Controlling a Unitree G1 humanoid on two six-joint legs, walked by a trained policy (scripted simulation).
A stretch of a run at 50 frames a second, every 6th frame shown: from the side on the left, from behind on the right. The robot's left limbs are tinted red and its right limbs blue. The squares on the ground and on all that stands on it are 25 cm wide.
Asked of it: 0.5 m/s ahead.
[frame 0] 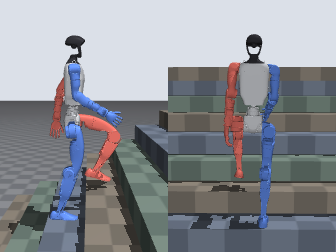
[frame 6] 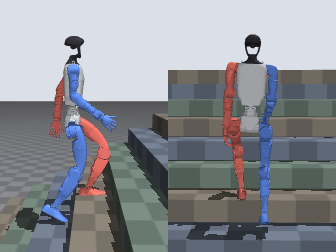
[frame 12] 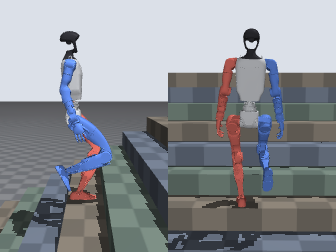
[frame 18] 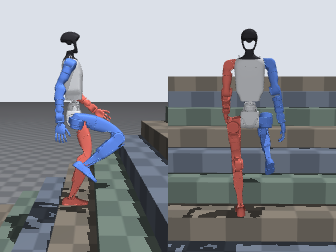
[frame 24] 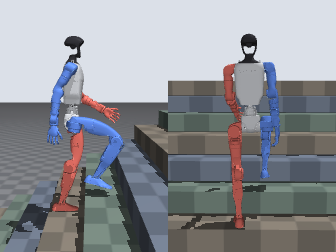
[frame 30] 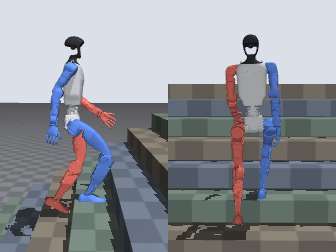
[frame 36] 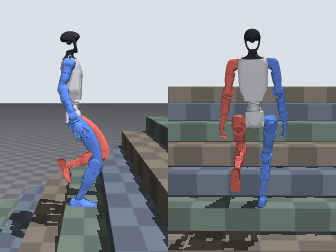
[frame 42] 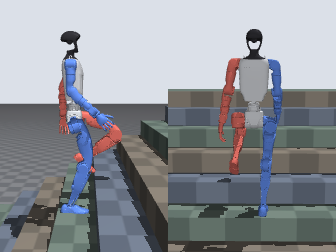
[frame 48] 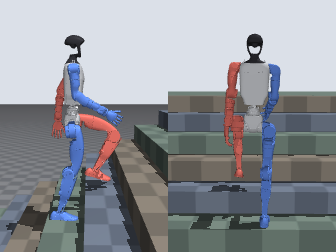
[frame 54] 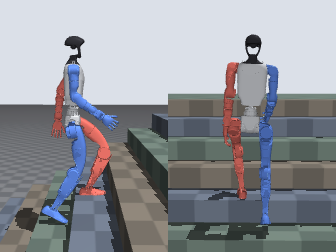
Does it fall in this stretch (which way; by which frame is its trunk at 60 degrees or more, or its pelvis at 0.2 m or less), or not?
no
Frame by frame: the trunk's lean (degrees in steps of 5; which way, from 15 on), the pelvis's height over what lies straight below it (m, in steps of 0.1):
0: 0, 0.8
6: 0, 0.8
12: 5, 0.7
18: 5, 0.8
24: 0, 0.8
30: 0, 0.8
36: 5, 0.7
42: 5, 0.8
48: 0, 0.8
54: 0, 0.8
